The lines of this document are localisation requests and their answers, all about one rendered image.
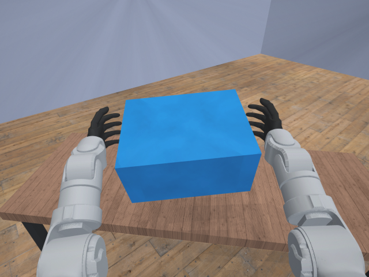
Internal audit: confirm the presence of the left robot forearm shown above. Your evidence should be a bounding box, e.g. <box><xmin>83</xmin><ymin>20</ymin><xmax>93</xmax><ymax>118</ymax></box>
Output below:
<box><xmin>36</xmin><ymin>136</ymin><xmax>107</xmax><ymax>277</ymax></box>

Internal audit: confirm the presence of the table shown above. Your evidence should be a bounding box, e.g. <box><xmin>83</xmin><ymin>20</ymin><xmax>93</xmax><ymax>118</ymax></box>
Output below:
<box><xmin>0</xmin><ymin>133</ymin><xmax>369</xmax><ymax>277</ymax></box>

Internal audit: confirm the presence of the right robot upper arm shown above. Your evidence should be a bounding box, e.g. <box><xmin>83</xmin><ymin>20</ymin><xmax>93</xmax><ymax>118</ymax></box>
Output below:
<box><xmin>288</xmin><ymin>225</ymin><xmax>366</xmax><ymax>277</ymax></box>

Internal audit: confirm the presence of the right robot hand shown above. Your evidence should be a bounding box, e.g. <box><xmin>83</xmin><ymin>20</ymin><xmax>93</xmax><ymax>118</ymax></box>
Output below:
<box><xmin>246</xmin><ymin>98</ymin><xmax>283</xmax><ymax>142</ymax></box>

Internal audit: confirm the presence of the carton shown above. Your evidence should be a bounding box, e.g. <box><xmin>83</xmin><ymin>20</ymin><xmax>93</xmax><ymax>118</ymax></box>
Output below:
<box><xmin>115</xmin><ymin>89</ymin><xmax>262</xmax><ymax>203</ymax></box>

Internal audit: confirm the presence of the right robot forearm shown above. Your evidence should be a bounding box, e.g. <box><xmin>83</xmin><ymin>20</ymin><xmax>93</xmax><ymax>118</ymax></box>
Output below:
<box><xmin>264</xmin><ymin>129</ymin><xmax>365</xmax><ymax>273</ymax></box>

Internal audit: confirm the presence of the left robot upper arm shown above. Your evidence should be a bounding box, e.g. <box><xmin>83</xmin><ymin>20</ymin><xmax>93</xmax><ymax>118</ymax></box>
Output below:
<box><xmin>38</xmin><ymin>233</ymin><xmax>108</xmax><ymax>277</ymax></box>

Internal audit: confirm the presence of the left robot hand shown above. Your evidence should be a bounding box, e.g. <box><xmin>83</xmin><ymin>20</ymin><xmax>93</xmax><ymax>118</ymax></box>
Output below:
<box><xmin>87</xmin><ymin>107</ymin><xmax>122</xmax><ymax>148</ymax></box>

